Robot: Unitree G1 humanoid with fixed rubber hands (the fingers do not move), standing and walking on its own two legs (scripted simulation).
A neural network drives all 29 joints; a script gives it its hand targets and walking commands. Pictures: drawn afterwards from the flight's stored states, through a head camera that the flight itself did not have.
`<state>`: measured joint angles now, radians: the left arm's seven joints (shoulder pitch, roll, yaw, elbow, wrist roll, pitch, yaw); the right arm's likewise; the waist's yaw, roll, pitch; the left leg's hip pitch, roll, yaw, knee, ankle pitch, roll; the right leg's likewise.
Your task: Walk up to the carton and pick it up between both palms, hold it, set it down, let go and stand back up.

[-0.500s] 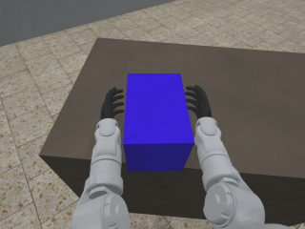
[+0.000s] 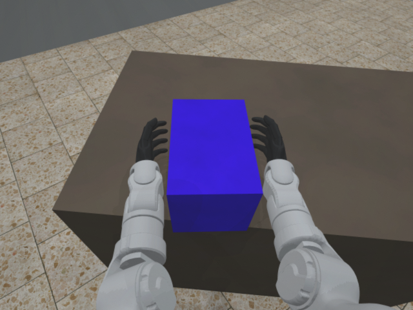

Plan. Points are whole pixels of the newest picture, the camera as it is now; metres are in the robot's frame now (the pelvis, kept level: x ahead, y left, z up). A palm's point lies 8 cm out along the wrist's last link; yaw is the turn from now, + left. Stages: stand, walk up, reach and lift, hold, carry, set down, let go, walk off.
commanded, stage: reach and lift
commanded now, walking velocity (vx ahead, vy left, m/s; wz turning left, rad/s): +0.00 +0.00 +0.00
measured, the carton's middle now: (209, 164) +0.41 +0.02 +0.02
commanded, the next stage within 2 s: none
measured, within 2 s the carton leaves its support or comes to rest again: leaves its support in 0.46 s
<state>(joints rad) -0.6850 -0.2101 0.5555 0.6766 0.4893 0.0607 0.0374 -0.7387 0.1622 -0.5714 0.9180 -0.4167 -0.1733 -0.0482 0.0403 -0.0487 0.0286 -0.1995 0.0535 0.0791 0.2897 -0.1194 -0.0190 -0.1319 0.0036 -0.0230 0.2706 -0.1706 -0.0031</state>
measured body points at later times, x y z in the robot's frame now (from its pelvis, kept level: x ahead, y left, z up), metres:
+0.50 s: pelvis +0.00 +0.00 +0.00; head +0.02 +0.02 +0.45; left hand +0.39 +0.15 +0.08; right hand +0.41 -0.11 +0.09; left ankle +0.02 +0.13 -0.75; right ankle -0.02 -0.11 -0.75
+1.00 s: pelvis -0.02 +0.00 +0.00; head -0.01 +0.02 +0.45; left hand +0.39 +0.15 +0.09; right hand +0.40 -0.11 +0.10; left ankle +0.02 +0.13 -0.75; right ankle -0.02 -0.11 -0.75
